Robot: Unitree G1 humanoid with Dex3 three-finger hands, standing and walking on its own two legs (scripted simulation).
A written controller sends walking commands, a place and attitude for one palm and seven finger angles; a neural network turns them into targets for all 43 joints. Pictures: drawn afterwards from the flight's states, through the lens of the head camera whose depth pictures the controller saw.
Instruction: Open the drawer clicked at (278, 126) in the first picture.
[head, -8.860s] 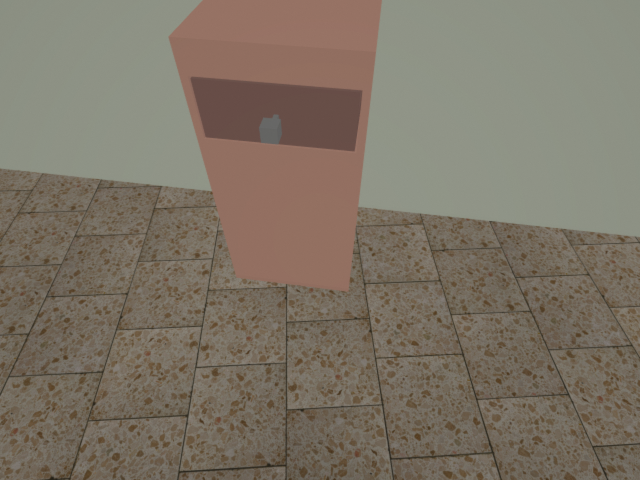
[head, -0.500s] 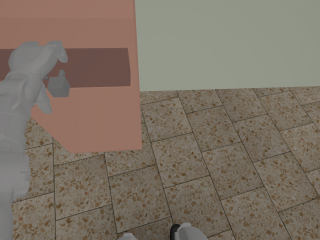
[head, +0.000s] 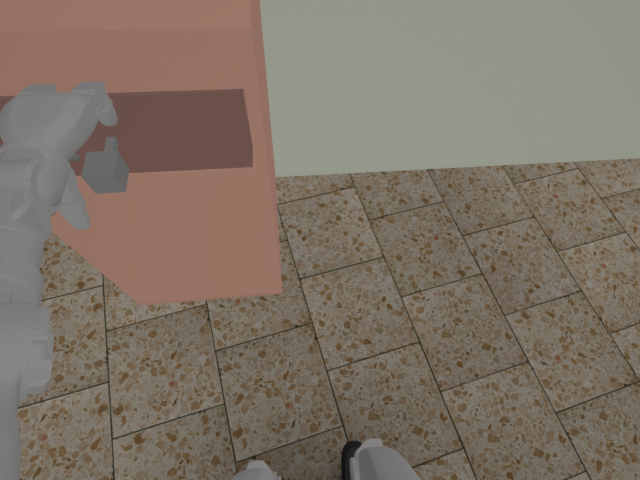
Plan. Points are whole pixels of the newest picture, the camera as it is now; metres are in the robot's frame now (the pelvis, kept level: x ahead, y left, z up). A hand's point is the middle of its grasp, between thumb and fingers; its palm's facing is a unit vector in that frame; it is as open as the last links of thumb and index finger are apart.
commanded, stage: move the hooked fingers above the handle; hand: left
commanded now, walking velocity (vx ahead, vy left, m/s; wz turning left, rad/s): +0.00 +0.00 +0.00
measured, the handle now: (108, 161) +0.55 +0.27 +0.00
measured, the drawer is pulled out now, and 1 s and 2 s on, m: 0.00 0.00 0.00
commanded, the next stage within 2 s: lower the fingers behind the handle in 1.90 s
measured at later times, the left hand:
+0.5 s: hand (67, 162) +0.50 +0.28 +0.06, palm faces -0.13 +0.01 -0.99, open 13.8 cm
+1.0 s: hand (57, 168) +0.49 +0.29 +0.06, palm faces -0.14 +0.00 -0.99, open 13.8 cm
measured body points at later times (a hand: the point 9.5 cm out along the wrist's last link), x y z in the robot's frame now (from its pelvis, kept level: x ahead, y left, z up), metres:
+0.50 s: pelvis +0.01 +0.00 +0.00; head +0.13 +0.00 +0.44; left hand +0.50 +0.28 +0.11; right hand +0.01 -0.28 -0.12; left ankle -0.04 +0.09 -0.70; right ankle +0.02 -0.13 -0.70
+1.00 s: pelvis +0.01 +0.00 +0.01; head +0.13 +0.00 +0.44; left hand +0.49 +0.29 +0.11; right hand +0.01 -0.28 -0.12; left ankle -0.04 +0.09 -0.70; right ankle +0.02 -0.13 -0.70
